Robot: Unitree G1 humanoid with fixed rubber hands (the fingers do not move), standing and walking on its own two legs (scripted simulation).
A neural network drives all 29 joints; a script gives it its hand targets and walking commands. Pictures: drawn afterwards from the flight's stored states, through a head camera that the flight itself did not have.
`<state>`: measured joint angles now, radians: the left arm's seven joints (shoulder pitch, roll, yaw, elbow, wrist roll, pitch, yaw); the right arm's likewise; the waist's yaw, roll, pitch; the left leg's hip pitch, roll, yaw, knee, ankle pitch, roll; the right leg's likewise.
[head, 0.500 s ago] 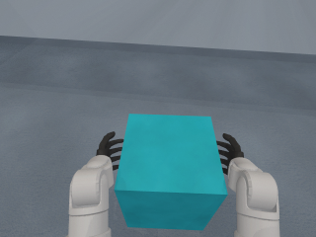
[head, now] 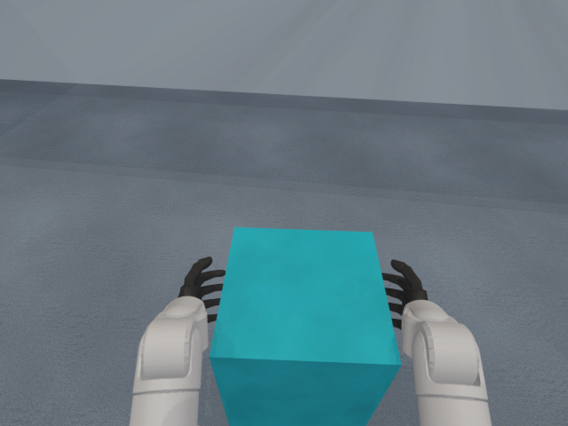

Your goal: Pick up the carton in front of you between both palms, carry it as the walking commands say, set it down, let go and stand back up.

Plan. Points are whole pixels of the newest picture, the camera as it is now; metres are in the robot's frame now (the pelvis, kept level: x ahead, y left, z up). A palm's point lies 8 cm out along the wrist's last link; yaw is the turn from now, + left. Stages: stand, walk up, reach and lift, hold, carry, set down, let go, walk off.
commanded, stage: carry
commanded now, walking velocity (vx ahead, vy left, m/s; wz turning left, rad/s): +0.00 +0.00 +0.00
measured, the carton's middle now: (299, 331) +0.28 +0.00 -0.02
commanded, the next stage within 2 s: hold in 1.06 s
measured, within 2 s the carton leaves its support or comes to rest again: neither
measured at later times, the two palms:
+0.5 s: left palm (193, 314) +0.27 +0.16 +0.04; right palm (403, 317) +0.27 -0.14 +0.04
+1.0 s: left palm (185, 319) +0.26 +0.17 +0.04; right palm (397, 322) +0.26 -0.13 +0.04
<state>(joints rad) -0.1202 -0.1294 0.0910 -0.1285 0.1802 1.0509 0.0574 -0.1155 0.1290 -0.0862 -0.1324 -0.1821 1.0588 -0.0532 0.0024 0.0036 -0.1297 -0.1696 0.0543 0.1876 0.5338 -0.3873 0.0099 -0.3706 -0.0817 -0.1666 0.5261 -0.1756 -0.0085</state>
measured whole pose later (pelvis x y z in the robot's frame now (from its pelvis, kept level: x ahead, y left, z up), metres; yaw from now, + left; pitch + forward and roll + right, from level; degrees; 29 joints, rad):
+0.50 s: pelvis -0.02 +0.01 +0.00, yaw +0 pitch +2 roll +0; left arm -0.22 -0.14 0.18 0.20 0.25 0.68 0.03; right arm -0.22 0.14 -0.18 0.19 -0.25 0.70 -0.03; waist 0.00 0.00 -0.08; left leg -0.22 0.04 0.19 0.56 -0.36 0.03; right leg -0.40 -0.09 -0.16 0.51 -0.13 -0.01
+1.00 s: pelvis -0.02 +0.01 +0.00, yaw +0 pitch +1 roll +0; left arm -0.20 -0.14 0.16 0.15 0.24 0.74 0.04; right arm -0.19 0.14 -0.15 0.15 -0.23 0.74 -0.03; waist 0.00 0.00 -0.08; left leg -0.22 0.04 0.19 0.57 -0.38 0.04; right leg -0.40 -0.10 -0.16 0.51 -0.13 0.01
